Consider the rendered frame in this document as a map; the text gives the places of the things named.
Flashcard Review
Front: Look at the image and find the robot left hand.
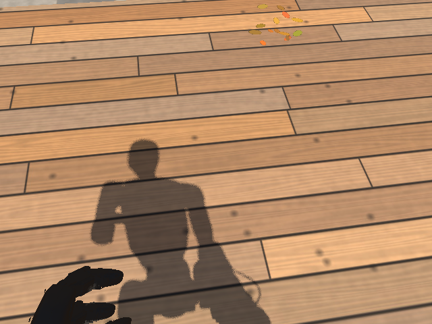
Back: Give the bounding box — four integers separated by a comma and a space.
29, 266, 132, 324

